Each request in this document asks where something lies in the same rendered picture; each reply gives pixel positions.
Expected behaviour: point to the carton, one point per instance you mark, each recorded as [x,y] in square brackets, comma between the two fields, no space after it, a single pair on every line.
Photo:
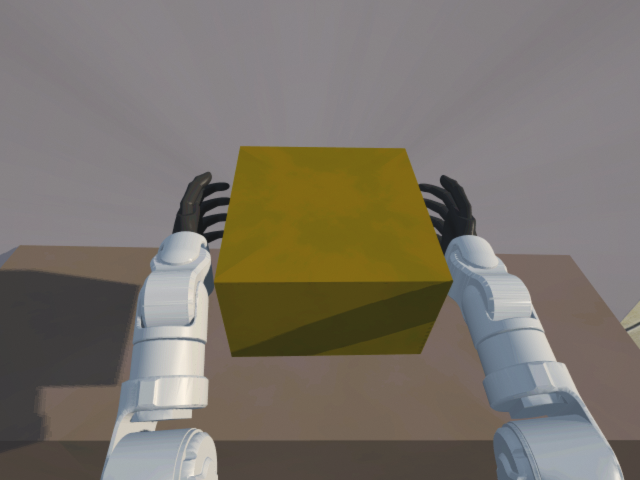
[328,251]

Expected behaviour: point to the robot left forearm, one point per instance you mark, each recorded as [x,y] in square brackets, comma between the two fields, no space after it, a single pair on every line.
[167,367]

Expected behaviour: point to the right robot hand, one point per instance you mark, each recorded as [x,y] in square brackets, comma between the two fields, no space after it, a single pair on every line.
[457,211]

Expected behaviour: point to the left robot hand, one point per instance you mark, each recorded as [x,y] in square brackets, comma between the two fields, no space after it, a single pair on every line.
[190,215]

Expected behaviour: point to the left robot upper arm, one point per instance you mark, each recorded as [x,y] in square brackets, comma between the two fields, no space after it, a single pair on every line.
[179,454]

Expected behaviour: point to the pedestal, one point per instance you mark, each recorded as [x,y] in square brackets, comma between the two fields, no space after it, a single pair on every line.
[67,317]

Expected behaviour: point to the robot right forearm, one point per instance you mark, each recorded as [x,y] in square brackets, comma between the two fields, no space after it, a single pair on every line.
[522,374]

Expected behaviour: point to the right robot upper arm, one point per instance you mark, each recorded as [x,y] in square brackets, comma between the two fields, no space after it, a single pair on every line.
[552,448]

